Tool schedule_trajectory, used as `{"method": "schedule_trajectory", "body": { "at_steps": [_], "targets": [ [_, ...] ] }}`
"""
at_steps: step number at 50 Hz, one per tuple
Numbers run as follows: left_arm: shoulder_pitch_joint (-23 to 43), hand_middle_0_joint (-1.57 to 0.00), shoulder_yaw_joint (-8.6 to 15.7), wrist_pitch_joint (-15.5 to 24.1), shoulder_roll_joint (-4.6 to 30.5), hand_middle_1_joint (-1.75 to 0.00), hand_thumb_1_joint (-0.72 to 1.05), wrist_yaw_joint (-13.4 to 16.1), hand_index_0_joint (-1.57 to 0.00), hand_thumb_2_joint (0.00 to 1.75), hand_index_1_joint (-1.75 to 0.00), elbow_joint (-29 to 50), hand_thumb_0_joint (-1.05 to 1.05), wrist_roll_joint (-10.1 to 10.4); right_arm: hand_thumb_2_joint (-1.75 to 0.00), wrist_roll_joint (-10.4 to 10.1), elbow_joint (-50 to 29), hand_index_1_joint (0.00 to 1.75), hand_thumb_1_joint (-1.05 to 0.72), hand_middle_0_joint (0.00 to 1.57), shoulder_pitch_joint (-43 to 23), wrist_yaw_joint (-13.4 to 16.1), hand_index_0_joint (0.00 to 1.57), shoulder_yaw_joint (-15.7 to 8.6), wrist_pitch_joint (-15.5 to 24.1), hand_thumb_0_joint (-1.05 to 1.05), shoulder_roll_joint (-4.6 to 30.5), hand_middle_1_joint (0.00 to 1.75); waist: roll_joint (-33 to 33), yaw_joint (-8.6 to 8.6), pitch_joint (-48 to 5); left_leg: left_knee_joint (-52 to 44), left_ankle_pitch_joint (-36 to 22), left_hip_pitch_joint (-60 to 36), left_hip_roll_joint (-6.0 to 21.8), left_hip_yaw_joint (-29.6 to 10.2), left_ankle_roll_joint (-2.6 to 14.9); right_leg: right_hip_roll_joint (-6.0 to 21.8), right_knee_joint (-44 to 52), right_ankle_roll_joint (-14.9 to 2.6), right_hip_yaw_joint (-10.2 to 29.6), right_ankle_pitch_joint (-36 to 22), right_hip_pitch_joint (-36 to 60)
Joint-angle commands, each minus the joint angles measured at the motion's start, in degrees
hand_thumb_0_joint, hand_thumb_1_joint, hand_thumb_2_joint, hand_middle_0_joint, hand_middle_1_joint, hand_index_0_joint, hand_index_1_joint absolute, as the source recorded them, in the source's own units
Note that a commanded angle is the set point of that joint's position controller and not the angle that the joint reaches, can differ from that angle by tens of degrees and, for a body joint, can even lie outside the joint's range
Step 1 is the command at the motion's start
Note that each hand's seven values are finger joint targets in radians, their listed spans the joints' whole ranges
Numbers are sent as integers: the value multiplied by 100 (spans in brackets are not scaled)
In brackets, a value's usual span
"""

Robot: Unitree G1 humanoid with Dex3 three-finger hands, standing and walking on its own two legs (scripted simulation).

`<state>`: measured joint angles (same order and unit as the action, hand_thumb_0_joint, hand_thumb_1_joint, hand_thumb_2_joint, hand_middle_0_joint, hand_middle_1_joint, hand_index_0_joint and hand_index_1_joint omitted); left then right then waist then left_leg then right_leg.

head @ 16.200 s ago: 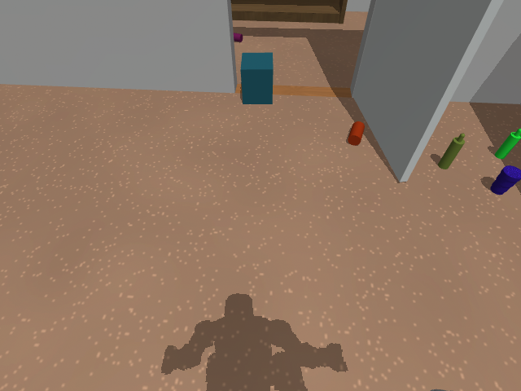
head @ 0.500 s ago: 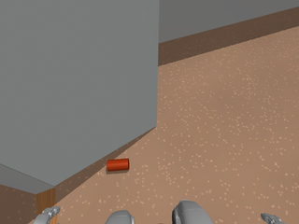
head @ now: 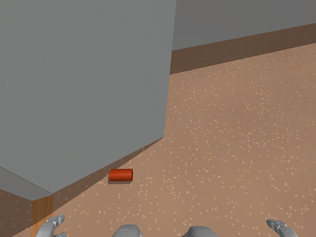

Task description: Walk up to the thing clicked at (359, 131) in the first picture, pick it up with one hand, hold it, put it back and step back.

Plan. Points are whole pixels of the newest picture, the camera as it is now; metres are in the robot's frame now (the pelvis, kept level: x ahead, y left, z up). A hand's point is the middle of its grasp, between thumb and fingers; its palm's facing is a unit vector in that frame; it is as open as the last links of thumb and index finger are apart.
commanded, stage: walk up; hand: left
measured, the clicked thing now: (121, 174) +0.47 +0.24 -0.72
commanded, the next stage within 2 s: stand in 1.08 s
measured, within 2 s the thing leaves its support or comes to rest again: neither
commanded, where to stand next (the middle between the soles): +0.02 +0.01 m, yaw +1 degrees
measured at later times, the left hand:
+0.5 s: hand out of the picture +0.07 +0.25 -0.13, palm faces +0.04 -0.95 -0.32, open 7.4 cm
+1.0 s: hand out of the picture +0.06 +0.26 -0.13, palm faces +0.04 -0.94 -0.35, open 7.4 cm
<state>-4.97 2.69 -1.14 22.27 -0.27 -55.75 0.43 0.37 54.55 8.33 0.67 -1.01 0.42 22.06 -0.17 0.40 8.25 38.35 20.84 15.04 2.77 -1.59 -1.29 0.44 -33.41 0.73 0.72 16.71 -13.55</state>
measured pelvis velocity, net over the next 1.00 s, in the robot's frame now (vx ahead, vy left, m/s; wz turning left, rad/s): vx -0.01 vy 0.00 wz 0.04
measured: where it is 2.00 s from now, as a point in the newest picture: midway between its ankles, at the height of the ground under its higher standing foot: outside the picture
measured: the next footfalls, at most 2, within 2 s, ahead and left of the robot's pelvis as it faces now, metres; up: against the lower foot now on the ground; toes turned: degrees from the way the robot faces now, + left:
none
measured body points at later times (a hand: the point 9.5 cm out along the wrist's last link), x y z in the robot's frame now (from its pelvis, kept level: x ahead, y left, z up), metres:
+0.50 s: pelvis -0.02 +0.00 +0.02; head -0.02 +0.00 +0.47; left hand +0.07 +0.30 -0.11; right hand +0.07 -0.30 -0.11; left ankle +0.00 +0.13 -0.72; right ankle +0.01 -0.15 -0.72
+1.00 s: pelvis -0.01 +0.00 +0.02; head +0.00 -0.01 +0.47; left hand +0.05 +0.30 -0.11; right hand +0.09 -0.30 -0.11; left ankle +0.00 +0.13 -0.72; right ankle +0.01 -0.15 -0.72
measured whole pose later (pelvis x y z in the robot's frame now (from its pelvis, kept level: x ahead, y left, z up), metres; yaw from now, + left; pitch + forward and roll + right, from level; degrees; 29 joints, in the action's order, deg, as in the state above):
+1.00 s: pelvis -0.01 +0.00 +0.02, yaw +2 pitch -2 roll +0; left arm -5.5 1.3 0.4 19.8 -0.7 -66.4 -0.3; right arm 0.1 64.9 4.9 -0.9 -0.6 0.1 19.8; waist 1.2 0.3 3.1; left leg 20.0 10.2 7.8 1.0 -2.7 -1.5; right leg 2.5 -18.8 2.2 -0.9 9.6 -7.2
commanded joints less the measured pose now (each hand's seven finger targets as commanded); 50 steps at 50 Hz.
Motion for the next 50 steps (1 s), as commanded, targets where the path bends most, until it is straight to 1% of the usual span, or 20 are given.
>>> {"method": "schedule_trajectory", "body": {
  "at_steps": [1, 2, 3, 4, 5, 6, 7, 9, 11, 12, 16, 19, 22, 26, 33, 36, 39, 41, 45, 50],
  "targets": [
    [187, -20, 217, 281, 1522, -30, 90, 106, -20, 90, -30, 226, 0, -64, -90, -105, -369, 30, -90, 20, -17, 62, 20, -236, 11, 0, 997, 30, -191, -98, -1488, -245, -738, -149, -23, -165, 247, 1422, 801, -944, 1375, -1855, 619],
    [555, -20, 181, 272, 1479, -30, 90, 84, -20, 90, -30, 290, 0, -76, -90, -52, -197, 30, -90, 20, 84, 57, 20, -271, -21, 0, 1034, 30, -400, -279, -1165, -442, -233, -555, -25, -139, 235, 1457, 918, -928, 1371, -1223, -54],
    [613, -20, 116, 243, 1317, -30, 90, 60, -20, 90, -30, 271, 0, -67, -90, -35, -97, 30, -90, 20, 49, 23, 20, -275, -4, 0, 1064, 30, -381, -299, -925, -891, -345, -816, 5, -262, 251, 1229, 1001, -699, 1101, -845, -458],
    [589, -20, 81, 243, 1214, -30, 90, 55, -20, 90, -30, 223, 0, -51, -90, -33, -79, 30, -90, 20, -87, -5, 20, -272, 33, 0, 1141, 30, -317, -242, -913, -1251, -931, -818, 219, -480, 325, 918, 949, -452, 734, -723, -349],
    [465, -20, 64, 247, 1123, -30, 90, 47, -20, 90, -30, 116, 0, -39, -90, -50, -69, 30, -90, 20, -325, -40, 20, -269, 59, 0, 1209, 30, -265, -102, -873, -1330, -1291, -686, 333, -604, 402, 658, 925, -309, 475, -661, -172],
    [398, -20, 64, 263, 1095, -30, 90, 39, -20, 90, -30, 8, 0, -42, -90, -52, -65, 30, -90, 20, -462, -68, 20, -229, 72, 0, 1159, 30, -352, -20, -876, -1314, -1360, -554, 374, -617, 442, 573, 1030, -254, 373, -604, 57],
    [393, -20, 69, 285, 1114, -30, 90, 40, -20, 90, -30, -89, 0, -48, -90, -61, -12, 30, -90, 20, -495, -85, 20, -188, 69, 0, 1067, 30, -517, 0, -817, -1348, -1371, -545, 315, -523, 393, 624, 1236, -252, 474, -567, 134],
    [476, -20, 85, 315, 1168, -30, 90, 35, -20, 90, -30, -130, 0, -59, -90, -56, 117, 30, -90, 20, -383, -93, 20, -156, 69, 0, 1058, 30, -587, -81, -912, -1416, -1515, -689, 212, -380, 316, 768, 1370, -287, 620, -860, 280],
    [550, -20, 66, 304, 1136, -30, 90, 33, -20, 90, -30, -187, 0, -41, -90, -42, 251, 30, -90, 20, -421, -93, 20, -144, 68, 0, 1083, 30, -455, -80, -840, -1656, -1331, -700, 215, -401, 278, 780, 1497, -248, 608, -686, 250],
    [540, -20, 65, 297, 1106, -30, 90, 29, -20, 90, -30, -224, 0, -33, -90, -48, 315, 30, -90, 20, -432, -96, 20, -146, 77, 0, 1113, 30, -330, -74, -879, -1766, -1377, -750, 266, -427, 263, 755, 1528, -239, 543, -643, 344],
    [468, -20, 56, 284, 1052, -30, 90, 20, -20, 90, -30, -400, 0, -35, -90, -24, 451, 30, -90, 20, -595, -111, 20, -132, 81, 0, 1089, 30, -120, 5, -771, -2008, -1095, -675, 311, -502, 252, 672, 1767, -189, 454, -239, 384],
    [493, -20, 71, 284, 1040, -30, 90, 15, -20, 90, -30, -489, 0, -49, -90, -13, 562, 30, -90, 20, -582, -107, 20, -136, 95, 0, 1057, 30, -26, -5, -846, -2194, -1029, -560, 356, -551, 230, 651, 1749, -166, 372, -387, 629],
    [402, -20, 75, 278, 1018, -30, 90, 10, -20, 90, -30, -552, 0, -57, -90, -7, 580, 30, -90, 20, -662, -108, 20, -135, 99, 0, 1029, 30, 109, 45, -753, -2316, -822, -439, 367, -590, 229, 622, 1801, -133, 336, -361, 661],
    [404, -20, 76, 289, 1002, -30, 90, 7, -20, 90, -30, -586, 0, -78, -90, 3, 621, 30, -90, 20, -668, -103, 20, -153, 102, 0, 1027, 30, 193, 14, -855, -2320, -815, -475, 386, -580, 222, 641, 1834, -134, 332, -418, 700],
    [362, -20, 68, 282, 994, -30, 90, 10, -20, 90, -30, -651, 0, -85, -90, 6, 684, 30, -90, 20, -603, -96, 20, -164, 92, 0, 1012, 30, 216, -7, -745, -2404, -645, -303, 386, -635, 223, 616, 1844, -123, 323, -342, 702],
    [288, -20, 63, 293, 1007, -30, 90, 10, -20, 90, -30, -654, 0, -97, -90, -1, 680, 30, -90, 20, -599, -88, 20, -165, 102, 0, 1037, 30, 178, -7, -950, -2331, -884, -465, 403, -588, 238, 640, 1818, -125, 318, -593, 761],
    [320, -20, 58, 283, 985, -30, 90, 12, -20, 90, -30, -682, 0, -74, -90, -10, 710, 30, -90, 20, -559, -83, 20, -154, 106, 0, 1031, 30, 178, -15, -949, -2322, -1111, -453, 378, -587, 207, 658, 1744, -103, 303, -861, 784],
    [231, -20, 48, 281, 978, -30, 90, 19, -20, 90, -30, -713, 0, -68, -90, -27, 694, 30, -90, 20, -612, -80, 20, -157, 107, 0, 1048, 30, 153, 10, -962, -2257, -1386, -578, 397, -575, 225, 649, 1727, -98, 281, -1007, 741],
    [234, -20, 55, 291, 980, -30, 90, 37, -20, 90, -30, -727, 0, -69, -90, -43, 691, 30, -90, 20, -561, -72, 20, -170, 96, 0, 1010, 30, -17, -21, -1081, -2141, -1864, -781, 396, -491, 224, 675, 1705, -102, 246, -1285, 774],
    [327, -20, 59, 281, 979, -30, 90, 51, -20, 90, -30, -690, 0, -62, -90, -46, 706, 30, -90, 20, -556, -64, 20, -172, 64, 0, 1014, 30, -31, -46, -1033, -2126, -1929, -732, 373, -469, 203, 710, 1693, -91, 244, -1418, 820]
  ]
}}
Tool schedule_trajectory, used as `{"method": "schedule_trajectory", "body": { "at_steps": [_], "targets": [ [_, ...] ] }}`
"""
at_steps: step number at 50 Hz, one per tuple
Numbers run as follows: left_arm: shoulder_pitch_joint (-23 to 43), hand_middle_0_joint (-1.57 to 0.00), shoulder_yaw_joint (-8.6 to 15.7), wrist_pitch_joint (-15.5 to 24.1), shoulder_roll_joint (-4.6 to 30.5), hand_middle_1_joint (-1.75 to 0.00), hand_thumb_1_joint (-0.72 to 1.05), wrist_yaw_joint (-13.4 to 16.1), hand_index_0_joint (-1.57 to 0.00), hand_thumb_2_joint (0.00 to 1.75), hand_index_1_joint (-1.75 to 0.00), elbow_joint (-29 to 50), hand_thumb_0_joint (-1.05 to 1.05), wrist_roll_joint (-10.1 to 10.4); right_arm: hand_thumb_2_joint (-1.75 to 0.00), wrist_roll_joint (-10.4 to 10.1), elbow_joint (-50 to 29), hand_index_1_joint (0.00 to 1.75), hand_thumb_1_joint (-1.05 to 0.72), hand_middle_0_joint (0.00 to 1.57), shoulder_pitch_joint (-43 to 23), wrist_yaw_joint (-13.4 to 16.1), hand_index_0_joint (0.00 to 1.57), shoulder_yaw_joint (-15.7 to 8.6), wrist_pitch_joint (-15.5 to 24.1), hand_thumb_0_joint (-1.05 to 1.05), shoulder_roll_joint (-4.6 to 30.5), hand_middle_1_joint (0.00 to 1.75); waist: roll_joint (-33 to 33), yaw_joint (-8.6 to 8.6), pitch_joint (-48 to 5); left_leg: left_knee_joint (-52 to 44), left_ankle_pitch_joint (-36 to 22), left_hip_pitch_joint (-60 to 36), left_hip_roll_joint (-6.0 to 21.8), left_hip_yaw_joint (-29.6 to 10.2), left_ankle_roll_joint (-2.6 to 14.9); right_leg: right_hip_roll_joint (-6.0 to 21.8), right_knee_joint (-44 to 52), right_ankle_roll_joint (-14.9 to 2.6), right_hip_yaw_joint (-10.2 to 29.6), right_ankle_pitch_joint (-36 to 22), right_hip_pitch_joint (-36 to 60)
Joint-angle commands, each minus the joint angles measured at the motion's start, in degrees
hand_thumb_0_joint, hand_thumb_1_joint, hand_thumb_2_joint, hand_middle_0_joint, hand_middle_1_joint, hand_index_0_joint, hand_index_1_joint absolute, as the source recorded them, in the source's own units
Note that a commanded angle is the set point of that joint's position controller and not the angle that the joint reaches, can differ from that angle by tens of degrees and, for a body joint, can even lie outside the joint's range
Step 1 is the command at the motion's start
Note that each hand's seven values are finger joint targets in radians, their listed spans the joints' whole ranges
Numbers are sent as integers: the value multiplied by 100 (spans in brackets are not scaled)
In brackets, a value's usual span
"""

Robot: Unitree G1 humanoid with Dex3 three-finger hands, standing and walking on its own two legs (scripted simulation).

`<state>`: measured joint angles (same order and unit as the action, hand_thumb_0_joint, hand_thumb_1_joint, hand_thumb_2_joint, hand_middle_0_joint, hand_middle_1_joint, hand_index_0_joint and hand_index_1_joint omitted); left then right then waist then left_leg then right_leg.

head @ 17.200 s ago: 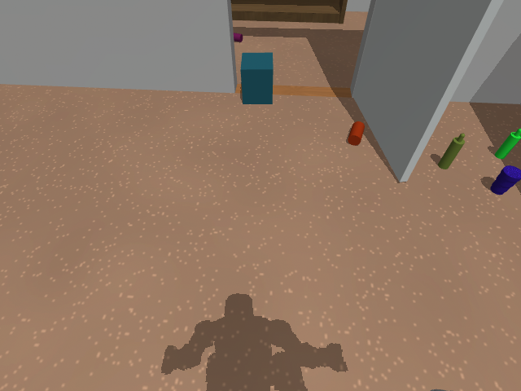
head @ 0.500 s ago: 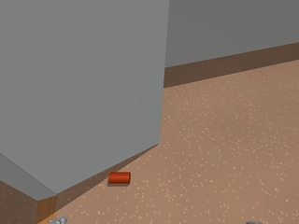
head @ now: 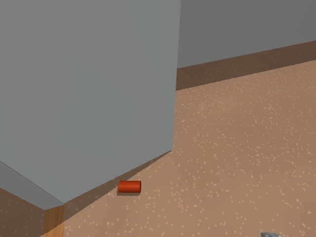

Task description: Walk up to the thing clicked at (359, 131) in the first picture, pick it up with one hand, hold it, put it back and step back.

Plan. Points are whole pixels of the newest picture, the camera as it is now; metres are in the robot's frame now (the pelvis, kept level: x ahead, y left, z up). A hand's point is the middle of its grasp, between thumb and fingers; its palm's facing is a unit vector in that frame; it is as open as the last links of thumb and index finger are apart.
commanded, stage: walk up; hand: left
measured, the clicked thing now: (130, 186) +0.48 +0.22 -0.75
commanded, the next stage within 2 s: stand in 0.08 s
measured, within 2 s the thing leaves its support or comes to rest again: neither
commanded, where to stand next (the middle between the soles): +0.03 +0.01 m, yaw -1 degrees
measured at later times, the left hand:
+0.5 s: hand out of the picture +0.09 +0.24 -0.15, palm faces -0.03 -0.94 -0.34, open 7.4 cm
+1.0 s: hand out of the picture +0.09 +0.24 -0.15, palm faces -0.04 -0.94 -0.35, open 7.4 cm
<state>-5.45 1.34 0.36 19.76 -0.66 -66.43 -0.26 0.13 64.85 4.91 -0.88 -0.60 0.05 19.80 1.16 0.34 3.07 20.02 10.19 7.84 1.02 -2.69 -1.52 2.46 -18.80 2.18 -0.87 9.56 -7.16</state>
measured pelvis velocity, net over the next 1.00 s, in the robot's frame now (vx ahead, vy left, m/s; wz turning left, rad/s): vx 0.01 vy -0.01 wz -0.02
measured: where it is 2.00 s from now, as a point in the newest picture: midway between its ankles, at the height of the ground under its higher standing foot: outside the picture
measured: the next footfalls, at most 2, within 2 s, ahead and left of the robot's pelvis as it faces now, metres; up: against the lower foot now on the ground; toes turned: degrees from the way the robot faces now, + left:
none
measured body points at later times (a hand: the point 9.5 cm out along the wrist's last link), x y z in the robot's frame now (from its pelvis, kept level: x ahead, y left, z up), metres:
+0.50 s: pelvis +0.01 -0.01 +0.00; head +0.02 -0.01 +0.45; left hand +0.09 +0.29 -0.13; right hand +0.08 -0.31 -0.13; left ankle +0.01 +0.14 -0.75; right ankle +0.01 -0.14 -0.75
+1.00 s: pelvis +0.01 -0.01 +0.00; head +0.01 -0.02 +0.45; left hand +0.09 +0.29 -0.13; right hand +0.08 -0.31 -0.13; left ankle +0.01 +0.14 -0.75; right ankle +0.01 -0.14 -0.75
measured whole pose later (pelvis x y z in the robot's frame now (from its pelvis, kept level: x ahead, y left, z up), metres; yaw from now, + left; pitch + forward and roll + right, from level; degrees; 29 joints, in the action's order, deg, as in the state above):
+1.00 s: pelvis +0.01 -0.01 +0.00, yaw -1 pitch -3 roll +0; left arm -6.6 0.1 0.3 20.4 -0.6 -63.9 -0.4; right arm 0.7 64.5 6.3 -0.6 -0.2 0.3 20.4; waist 0.6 -0.1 2.8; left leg 18.5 10.5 5.6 2.1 -1.8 -2.5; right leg 1.4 -19.4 1.2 -0.1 10.6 -6.4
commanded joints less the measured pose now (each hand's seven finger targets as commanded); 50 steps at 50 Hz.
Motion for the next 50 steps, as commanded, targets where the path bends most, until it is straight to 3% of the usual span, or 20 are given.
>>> {"method": "schedule_trajectory", "body": {
  "at_steps": [1, 5, 13, 17, 20, 34, 50],
  "targets": [
    [302, -20, 195, 134, 1227, -30, 90, 94, -20, 90, -30, 384, 0, -6, -90, -13, -350, 30, -90, 20, -262, 88, 20, -228, 99, 0, 1267, 30, -103, -24, -570, -297, -862, -81, 577, -352, 247, 510, 224, -247, 368, -691, 206],
    [272, -20, 157, 144, 1256, -30, 90, 104, -20, 90, -30, 386, 0, -45, -90, 77, -346, 30, -90, 20, -177, 100, 20, -213, 125, 0, 1231, 30, -268, -58, -500, -340, -855, -201, 601, -337, 202, 494, 232, -250, 395, -517, 62],
    [249, -20, 132, 154, 1291, -30, 90, 92, -20, 90, -30, 468, 0, -26, -90, 44, -359, 30, -90, 20, -248, 91, 20, -209, 138, 0, 1218, 30, -89, -17, -358, -413, -732, -48, 583, -329, 164, 500, 260, -272, 446, -424, 98],
    [242, -20, 117, 166, 1298, -30, 90, 92, -20, 90, -30, 523, 0, -33, -90, 43, -380, 30, -90, 20, -254, 92, 20, -211, 155, 0, 1240, 30, -101, -27, -533, -354, -1012, -188, 621, -307, 167, 524, 208, -292, 453, -748, 212],
    [230, -20, 113, 148, 1273, -30, 90, 88, -20, 90, -30, 527, 0, -32, -90, 41, -367, 30, -90, 20, -207, 102, 20, -199, 146, 0, 1274, 30, 2, -28, -412, -413, -768, -77, 593, -282, 179, 509, 249, -280, 454, -608, 204],
    [186, -20, 117, 135, 1310, -30, 90, 91, -20, 90, -30, 570, 0, -12, -90, 41, -373, 30, -90, 20, -82, 117, 20, -188, 146, 0, 1300, 30, -102, -40, -503, -354, -978, -217, 626, -239, 180, 516, 171, -334, 482, -837, 246],
    [146, -20, 103, 132, 1337, -30, 90, 101, -20, 90, -30, 597, 0, -28, -90, 50, -374, 30, -90, 20, -98, 108, 20, -190, 126, 0, 1316, 30, -103, -39, -361, -406, -605, -195, 617, -215, 188, 476, 277, -319, 523, -524, 61]
  ]
}}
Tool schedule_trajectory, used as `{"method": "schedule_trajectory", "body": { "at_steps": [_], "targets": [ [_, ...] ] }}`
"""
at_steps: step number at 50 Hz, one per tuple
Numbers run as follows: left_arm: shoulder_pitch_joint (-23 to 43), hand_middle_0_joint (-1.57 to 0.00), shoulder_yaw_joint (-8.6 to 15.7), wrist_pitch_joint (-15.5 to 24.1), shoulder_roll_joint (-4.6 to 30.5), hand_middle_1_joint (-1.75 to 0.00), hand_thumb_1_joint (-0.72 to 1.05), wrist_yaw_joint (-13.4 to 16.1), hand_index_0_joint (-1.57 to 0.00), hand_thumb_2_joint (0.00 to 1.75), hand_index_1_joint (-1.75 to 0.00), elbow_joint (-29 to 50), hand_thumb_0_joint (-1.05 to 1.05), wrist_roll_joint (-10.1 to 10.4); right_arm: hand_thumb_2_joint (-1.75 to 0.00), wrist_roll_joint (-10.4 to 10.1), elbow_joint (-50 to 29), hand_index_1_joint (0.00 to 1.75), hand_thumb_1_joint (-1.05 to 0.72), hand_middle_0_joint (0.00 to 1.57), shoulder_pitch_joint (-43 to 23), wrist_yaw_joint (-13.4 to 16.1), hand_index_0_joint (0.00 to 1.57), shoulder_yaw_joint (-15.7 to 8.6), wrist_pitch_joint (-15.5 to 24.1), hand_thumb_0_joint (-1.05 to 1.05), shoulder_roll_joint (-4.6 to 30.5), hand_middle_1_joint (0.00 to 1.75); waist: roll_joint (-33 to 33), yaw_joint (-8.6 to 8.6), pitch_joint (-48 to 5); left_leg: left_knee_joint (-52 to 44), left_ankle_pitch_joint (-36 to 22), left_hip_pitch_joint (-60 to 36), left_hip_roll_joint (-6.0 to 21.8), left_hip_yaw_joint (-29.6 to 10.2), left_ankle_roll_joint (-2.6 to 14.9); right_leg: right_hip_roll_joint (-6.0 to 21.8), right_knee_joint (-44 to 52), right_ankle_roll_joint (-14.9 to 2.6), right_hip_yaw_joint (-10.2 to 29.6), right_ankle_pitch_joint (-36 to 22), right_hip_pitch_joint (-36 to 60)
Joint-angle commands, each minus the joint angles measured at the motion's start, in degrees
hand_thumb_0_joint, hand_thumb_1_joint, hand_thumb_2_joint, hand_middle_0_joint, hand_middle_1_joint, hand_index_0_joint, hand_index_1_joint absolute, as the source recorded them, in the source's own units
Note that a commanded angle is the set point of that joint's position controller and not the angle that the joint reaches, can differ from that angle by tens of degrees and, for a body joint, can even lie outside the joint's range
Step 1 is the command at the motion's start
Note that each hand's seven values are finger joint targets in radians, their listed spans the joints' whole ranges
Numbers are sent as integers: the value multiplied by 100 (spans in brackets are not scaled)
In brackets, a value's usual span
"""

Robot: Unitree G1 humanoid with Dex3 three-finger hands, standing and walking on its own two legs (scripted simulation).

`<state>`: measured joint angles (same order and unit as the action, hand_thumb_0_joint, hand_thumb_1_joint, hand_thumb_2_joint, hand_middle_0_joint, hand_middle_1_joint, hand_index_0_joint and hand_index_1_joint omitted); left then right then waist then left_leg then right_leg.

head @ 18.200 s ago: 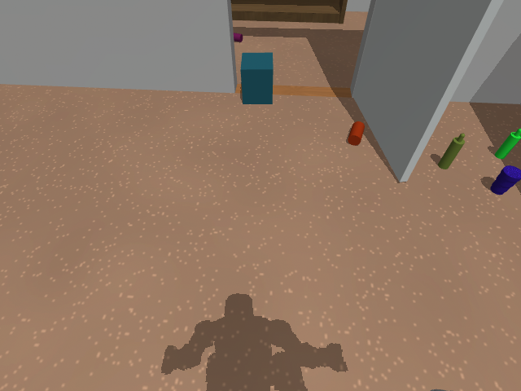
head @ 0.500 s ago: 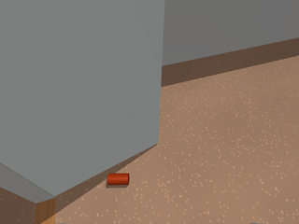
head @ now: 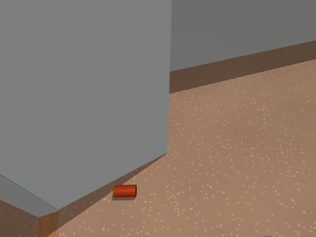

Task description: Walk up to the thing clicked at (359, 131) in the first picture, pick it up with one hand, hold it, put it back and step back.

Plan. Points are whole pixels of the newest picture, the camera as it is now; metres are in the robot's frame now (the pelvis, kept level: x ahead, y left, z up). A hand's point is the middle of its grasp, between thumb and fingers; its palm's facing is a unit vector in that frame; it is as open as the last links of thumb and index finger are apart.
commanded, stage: stand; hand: left
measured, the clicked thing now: (125, 190) +0.47 +0.24 -0.75
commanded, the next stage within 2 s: rise first in 1.28 s
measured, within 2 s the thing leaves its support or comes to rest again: neither
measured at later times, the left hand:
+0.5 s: hand out of the picture +0.08 +0.26 -0.15, palm faces -0.03 -0.94 -0.35, open 7.4 cm
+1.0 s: hand out of the picture +0.08 +0.26 -0.16, palm faces -0.03 -0.94 -0.35, open 7.4 cm
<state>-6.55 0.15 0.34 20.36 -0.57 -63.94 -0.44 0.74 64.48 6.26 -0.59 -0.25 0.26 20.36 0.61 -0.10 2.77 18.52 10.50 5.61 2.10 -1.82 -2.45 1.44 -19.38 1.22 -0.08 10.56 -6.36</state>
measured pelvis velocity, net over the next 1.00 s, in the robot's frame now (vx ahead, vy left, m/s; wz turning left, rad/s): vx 0.00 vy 0.00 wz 0.00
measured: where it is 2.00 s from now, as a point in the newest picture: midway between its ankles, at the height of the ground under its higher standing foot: outside the picture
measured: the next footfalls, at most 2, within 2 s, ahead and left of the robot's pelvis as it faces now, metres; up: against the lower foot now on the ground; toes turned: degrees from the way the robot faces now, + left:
none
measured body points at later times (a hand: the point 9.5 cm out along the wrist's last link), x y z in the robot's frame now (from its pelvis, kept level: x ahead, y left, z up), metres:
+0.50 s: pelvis +0.00 +0.00 +0.00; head +0.00 +0.00 +0.45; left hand +0.08 +0.31 -0.13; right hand +0.07 -0.30 -0.13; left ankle +0.00 +0.15 -0.75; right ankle +0.00 -0.13 -0.75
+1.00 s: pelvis +0.00 +0.00 +0.00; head +0.01 +0.00 +0.45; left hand +0.08 +0.31 -0.13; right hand +0.07 -0.30 -0.13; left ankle +0.00 +0.15 -0.75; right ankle +0.00 -0.13 -0.75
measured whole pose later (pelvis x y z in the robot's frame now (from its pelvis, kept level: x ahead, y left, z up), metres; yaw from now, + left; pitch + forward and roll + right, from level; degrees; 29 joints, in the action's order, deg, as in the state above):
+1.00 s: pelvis +0.00 +0.00 +0.00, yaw +0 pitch -2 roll +0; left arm -7.1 0.0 0.3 20.4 -0.4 -63.7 -0.4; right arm 0.7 64.3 6.8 -0.5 -0.3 0.2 20.3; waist 0.1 -0.1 3.1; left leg 18.7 11.0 5.6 1.8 -1.5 -2.1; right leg 1.8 -19.4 1.5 0.2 10.9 -6.3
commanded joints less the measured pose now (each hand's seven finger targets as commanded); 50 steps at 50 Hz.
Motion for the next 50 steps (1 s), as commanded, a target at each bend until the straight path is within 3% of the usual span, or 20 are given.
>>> {"method": "schedule_trajectory", "body": {
  "at_steps": [1, 3, 20, 29, 39, 50],
  "targets": [
    [242, -20, 220, 139, 1276, -30, 90, 94, -20, 90, -30, 344, 0, -9, -90, -12, -348, 30, -90, 20, -218, 75, 20, -227, 103, 0, 1246, 30, -76, -1, -393, -237, -693, 2, 519, -298, 297, 595, 310, -225, 444, -710, 14],
    [255, -20, 229, 138, 1316, -30, 90, 93, -20, 90, -30, 338, 0, -1, -90, -21, -332, 30, -90, 20, -167, 74, 20, -204, 103, 0, 1184, 30, -139, -13, -268, -306, -551, 99, 494, -317, 276, 572, 340, -224, 450, -501, -43],
    [153, -20, 207, 130, 1242, -30, 90, 85, -20, 90, -30, 347, 0, -5, -90, -19, -358, 30, -90, 20, -193, 90, 20, -211, 120, 0, 1267, 30, 46, 37, -409, -228, -863, -16, 538, -297, 308, 587, 262, -222, 433, -888, 81],
    [143, -20, 214, 105, 1252, -30, 90, 80, -20, 90, -30, 328, 0, -18, -90, -14, -333, 30, -90, 20, -149, 84, 20, -226, 104, 0, 1248, 30, -51, 29, -175, -357, -265, 118, 487, -308, 294, 551, 364, -220, 458, -233, -130],
    [171, -20, 216, 143, 1281, -30, 90, 97, -20, 90, -30, 363, 0, -3, -90, -19, -361, 30, -90, 20, -156, 80, 20, -235, 115, 0, 1237, 30, -95, 8, -451, -219, -882, -63, 522, -311, 321, 596, 245, -227, 440, -887, 70],
    [151, -20, 202, 121, 1241, -30, 90, 99, -20, 90, -30, 353, 0, -4, -90, -26, -357, 30, -90, 20, -143, 93, 20, -217, 106, 0, 1236, 30, -36, 13, -346, -231, -827, 36, 514, -304, 303, 591, 258, -223, 421, -840, 77]
  ]
}}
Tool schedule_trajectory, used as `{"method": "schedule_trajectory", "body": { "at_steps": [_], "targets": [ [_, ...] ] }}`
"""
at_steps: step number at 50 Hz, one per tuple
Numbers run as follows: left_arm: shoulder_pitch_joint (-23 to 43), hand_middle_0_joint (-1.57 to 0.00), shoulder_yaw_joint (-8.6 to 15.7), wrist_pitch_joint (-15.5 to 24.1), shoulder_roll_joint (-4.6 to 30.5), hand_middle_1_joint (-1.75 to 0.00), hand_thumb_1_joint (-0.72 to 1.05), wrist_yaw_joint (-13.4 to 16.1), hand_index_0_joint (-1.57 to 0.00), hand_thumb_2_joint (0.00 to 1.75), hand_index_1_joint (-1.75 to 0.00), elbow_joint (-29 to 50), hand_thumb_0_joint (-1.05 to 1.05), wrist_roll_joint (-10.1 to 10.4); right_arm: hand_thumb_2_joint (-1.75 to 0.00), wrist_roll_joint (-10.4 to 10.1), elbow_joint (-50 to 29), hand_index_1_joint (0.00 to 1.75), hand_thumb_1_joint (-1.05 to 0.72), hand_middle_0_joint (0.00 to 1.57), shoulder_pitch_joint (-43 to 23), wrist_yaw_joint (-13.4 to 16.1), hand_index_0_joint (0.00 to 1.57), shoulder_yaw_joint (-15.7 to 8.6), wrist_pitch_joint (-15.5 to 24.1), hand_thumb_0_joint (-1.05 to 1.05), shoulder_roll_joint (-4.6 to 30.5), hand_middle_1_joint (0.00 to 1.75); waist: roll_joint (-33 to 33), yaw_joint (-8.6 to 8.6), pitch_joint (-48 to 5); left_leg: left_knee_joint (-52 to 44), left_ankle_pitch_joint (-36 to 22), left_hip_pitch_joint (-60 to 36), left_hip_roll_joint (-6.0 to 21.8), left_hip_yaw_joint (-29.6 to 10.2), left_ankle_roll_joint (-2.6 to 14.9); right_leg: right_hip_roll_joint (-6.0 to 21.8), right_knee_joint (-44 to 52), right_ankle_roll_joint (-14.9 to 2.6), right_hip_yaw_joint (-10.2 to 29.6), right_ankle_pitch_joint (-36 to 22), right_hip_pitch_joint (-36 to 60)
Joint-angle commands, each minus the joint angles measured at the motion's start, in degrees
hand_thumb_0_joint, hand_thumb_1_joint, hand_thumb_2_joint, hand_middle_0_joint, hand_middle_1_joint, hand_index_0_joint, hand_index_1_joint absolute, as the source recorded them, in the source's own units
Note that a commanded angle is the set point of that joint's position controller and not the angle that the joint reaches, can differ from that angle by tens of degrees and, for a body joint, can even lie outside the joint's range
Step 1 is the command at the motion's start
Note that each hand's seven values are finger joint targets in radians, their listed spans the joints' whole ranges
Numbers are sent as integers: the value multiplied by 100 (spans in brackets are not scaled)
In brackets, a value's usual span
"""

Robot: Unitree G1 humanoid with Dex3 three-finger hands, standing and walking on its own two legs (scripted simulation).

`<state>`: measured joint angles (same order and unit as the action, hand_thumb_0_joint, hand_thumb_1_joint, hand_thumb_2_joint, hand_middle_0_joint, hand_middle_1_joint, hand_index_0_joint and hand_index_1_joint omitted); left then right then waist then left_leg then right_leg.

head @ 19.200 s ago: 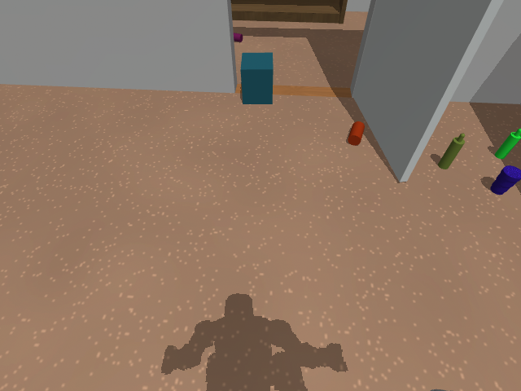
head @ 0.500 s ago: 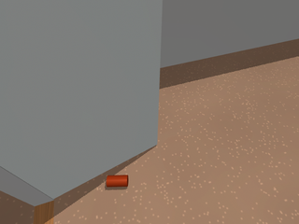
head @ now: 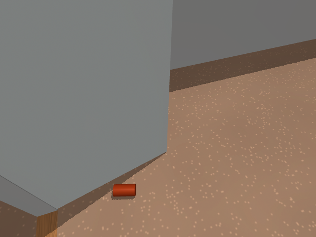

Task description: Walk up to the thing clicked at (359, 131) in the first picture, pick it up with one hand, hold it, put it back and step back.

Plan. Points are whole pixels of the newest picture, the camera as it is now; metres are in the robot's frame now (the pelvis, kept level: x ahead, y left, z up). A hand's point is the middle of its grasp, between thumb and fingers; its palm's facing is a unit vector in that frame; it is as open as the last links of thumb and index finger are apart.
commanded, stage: stand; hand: left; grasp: from above
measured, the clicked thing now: (124, 190) +0.47 +0.24 -0.75
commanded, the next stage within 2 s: rise first in 0.28 s
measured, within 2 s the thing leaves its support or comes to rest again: neither
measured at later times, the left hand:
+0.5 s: hand out of the picture +0.11 +0.25 -0.16, palm faces +0.05 -0.94 -0.33, open 7.7 cm
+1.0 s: hand out of the picture +0.13 +0.26 -0.21, palm faces -0.11 -0.90 -0.43, open 13.8 cm
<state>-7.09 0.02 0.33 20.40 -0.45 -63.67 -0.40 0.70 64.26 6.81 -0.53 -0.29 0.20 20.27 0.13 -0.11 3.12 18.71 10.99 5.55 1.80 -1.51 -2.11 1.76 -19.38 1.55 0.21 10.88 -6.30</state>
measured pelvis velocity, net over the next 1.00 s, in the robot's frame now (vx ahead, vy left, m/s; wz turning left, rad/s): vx -0.01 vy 0.02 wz -0.01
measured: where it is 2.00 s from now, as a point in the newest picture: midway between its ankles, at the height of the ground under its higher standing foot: outside the picture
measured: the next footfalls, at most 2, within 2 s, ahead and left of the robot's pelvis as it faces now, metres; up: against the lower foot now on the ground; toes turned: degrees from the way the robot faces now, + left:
none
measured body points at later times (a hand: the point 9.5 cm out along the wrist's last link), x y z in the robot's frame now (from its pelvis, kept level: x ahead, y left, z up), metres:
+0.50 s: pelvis -0.01 +0.00 -0.01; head +0.03 +0.00 +0.44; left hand +0.11 +0.30 -0.13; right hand +0.09 -0.29 -0.13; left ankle -0.01 +0.14 -0.75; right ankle +0.00 -0.14 -0.75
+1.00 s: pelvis -0.01 +0.02 -0.07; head +0.06 +0.03 +0.37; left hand +0.14 +0.31 -0.18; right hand +0.13 -0.24 -0.16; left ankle -0.01 +0.14 -0.75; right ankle +0.00 -0.14 -0.75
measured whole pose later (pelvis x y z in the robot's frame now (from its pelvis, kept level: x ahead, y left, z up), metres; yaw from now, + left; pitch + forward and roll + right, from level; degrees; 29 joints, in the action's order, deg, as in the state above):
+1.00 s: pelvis -0.01 +0.02 -0.07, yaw +0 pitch +13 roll -1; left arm -9.2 7.8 -9.4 17.3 0.5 -36.2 -12.7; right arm -0.4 35.6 12.6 0.9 -2.5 6.7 13.6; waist -0.2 -1.2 -4.7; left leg 57.1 27.4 43.2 1.5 -2.1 -1.1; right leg 1.5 -54.6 2.8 1.0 25.5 -42.5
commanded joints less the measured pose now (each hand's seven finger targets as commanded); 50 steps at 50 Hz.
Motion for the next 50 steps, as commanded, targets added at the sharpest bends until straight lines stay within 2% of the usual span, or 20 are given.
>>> {"method": "schedule_trajectory", "body": {
  "at_steps": [1, 8, 18, 19, 20, 21, 22, 23, 25, 27, 28, 30, 33, 35, 37, 39, 42, 43, 48, 50],
  "targets": [
    [213, -20, 223, 124, 1262, -30, 90, 96, -20, 90, -30, 321, 0, -12, -90, -21, -337, 30, -90, 20, -190, 82, 20, -212, 107, 0, 1230, 30, -37, 16, -399, -242, -895, 12, 557, -343, 272, 563, 242, -259, 382, -845, 74],
    [189, -20, 234, 116, 1258, -30, 90, 81, -20, 90, -30, 320, 0, 1, -90, -14, -338, 30, -90, 20, -188, 87, 20, -202, 119, 0, 1235, 30, 5, 25, -350, -285, -804, 48, 537, -327, 264, 558, 254, -260, 390, -786, 69],
    [211, -20, 232, 140, 1247, -30, 90, 96, -20, 90, -30, 326, 0, -7, -90, -28, -360, 30, -90, 20, -201, 92, 20, -218, 109, 0, 1252, 30, -28, 9, -482, -183, -1182, -91, 564, -325, 288, 576, 223, -244, 362, -1201, 156],
    [196, -18, 232, 144, 1248, -38, 83, 94, -19, 94, -38, 346, 0, -14, -89, -19, -370, 30, -88, 20, -199, 95, 20, -222, 112, 0, 1258, 30, -28, 13, -499, -172, -1190, -124, 559, -298, 276, 578, 227, -241, 369, -1208, 127],
    [2207, -19, 294, 648, 249, -46, 75, 158, -17, 92, -46, 2357, 0, 252, -91, -390, -1917, 30, -95, 20, -121, 206, 20, 5, 399, 0, 241, 30, 189, -663, -239, 313, -379, 707, -246, 436, 237, -95, -175, -135, -70, -818, -1139],
    [2691, -20, 357, 589, 486, -54, 67, 187, -16, 93, -54, 1837, 0, 234, -90, -386, -1558, 30, -91, 20, 154, 263, 20, 4, 389, 0, 371, 30, -34, -486, -366, 363, -139, 716, -248, 378, 256, -101, -213, -116, -132, -451, -924],
    [1748, -18, 703, 366, 982, -61, 59, 214, -15, 93, -62, 802, 0, 125, -90, -364, -1488, 30, -90, 20, 280, 296, 20, -81, 344, 0, 545, 30, -269, -377, -258, 478, 55, 913, -280, 371, 271, -149, -259, -150, -208, -101, -1026],
    [1258, -16, 833, 262, 1084, -68, 51, 138, -14, 94, -70, 463, 0, 36, -89, -354, -1646, 30, -88, 20, 337, 292, 20, -184, 285, 0, 586, 30, -265, -183, -243, 637, -48, 1078, -244, 403, 256, -165, -388, -166, -232, -108, -1086],
    [1805, -13, 976, 314, 1407, -84, 35, 18, -14, 92, -84, 776, 0, -212, -90, -278, -1869, 30, -89, 20, 466, 342, 20, -346, 342, 0, 576, 30, -243, -157, -955, 963, -200, 1199, -257, 379, 277, -132, -727, -150, -177, -344, -1064],
    [944, -10, 1089, 193, 1300, -100, 19, -143, -14, 90, -95, 305, 0, -552, -90, -187, -2043, 30, -89, 20, 668, 289, 20, -448, 386, 0, 534, 30, -183, -50, -1347, 1380, -505, 1560, -305, 330, 249, -130, -1176, -178, -189, -626, -1161],
    [647, -9, 1171, 136, 1263, -102, 11, -190, -13, 91, -98, 343, 0, -695, -90, -156, -2186, 30, -88, 20, 663, 251, 20, -506, 405, 0, 527, 30, -53, 91, -1475, 1538, -539, 1688, -335, 339, 232, -136, -1318, -197, -181, -601, -1205],
    [548, -8, 1297, -3, 1307, -106, -5, -120, -11, 92, -103, 1145, 0, -789, -89, -171, -2556, 30, -87, 20, 618, 234, 20, -543, 429, 0, 454, 30, 413, 262, -1986, 1459, -639, 1465, -357, 350, 163, -164, -1357, -234, -175, -573, -1036],
    [409, -6, 1006, -496, 783, -108, -29, 21, -9, 94, -105, 1256, 0, -891, -89, -224, -2889, 30, -87, 20, 444, 195, 20, -483, 428, 0, 379, 30, 216, 131, -1351, 1452, -345, 1835, -280, 259, 133, -223, -1363, -231, -277, -172, -1467],
    [883, -8, 992, -747, 900, -107, -44, 86, -9, 95, -106, 1596, 0, -953, -90, -242, -3131, 30, -88, 20, 300, 174, 20, -507, 458, 0, 389, 30, 51, 20, -1263, 1643, -7, 2075, -222, 210, 150, -251, -1504, -223, -303, 190, -1829],
    [812, -7, 918, -892, 702, -108, -52, 131, -8, 96, -107, 1873, 0, -914, -89, -209, -3231, 30, -87, 20, 379, 140, 20, -502, 538, 0, 331, 30, -44, -52, -1218, 1811, 402, 2351, -194, 189, 165, -274, -1667, -214, -322, 574, -2142],
    [581, -7, 940, -920, 622, -108, -53, 149, -8, 96, -108, 2100, 0, -950, -89, -210, -3303, 30, -87, 20, 521, 133, 20, -525, 637, 0, 313, 30, -26, -61, -1418, 2082, 375, 2441, -189, 198, 172, -269, -1965, -210, -317, 554, -2331],
    [587, -8, 1124, -812, 880, -110, -54, 173, -10, 95, -109, 2885, 0, -1050, -90, -179, -3417, 30, -89, 20, 582, 152, 20, -545, 774, 0, 294, 30, 189, -66, -1776, 2514, 133, 2584, -147, 165, 151, -256, -2460, -207, -284, 345, -2626],
    [500, -8, 1049, -793, 780, -110, -55, 166, -9, 96, -109, 2971, 0, -1099, -90, -168, -3445, 30, -89, 20, 586, 160, 20, -547, 818, 0, 283, 30, 254, -116, -1798, 2652, 92, 2694, -112, 128, 139, -256, -2628, -222, -273, 317, -2813],
    [-188, -7, 1110, -833, 769, -110, -53, 206, -8, 96, -109, 3640, 0, -1354, -89, -126, -3623, 30, -87, 20, 592, 229, 20, -537, 946, 0, 205, 30, 466, -74, -2085, 3064, 60, 2916, -98, 116, 133, -225, -3073, -232, -224, 326, -3137],
    [-367, -7, 1088, -920, 740, -108, -54, 207, -7, 98, -108, 3993, 0, -1351, -89, -117, -3688, 30, -87, 20, 599, 237, 20, -545, 972, 0, 223, 30, 523, -98, -2216, 3165, -42, 2957, -58, 47, 117, -237, -3230, -248, -234, 319, -3239]
  ]
}}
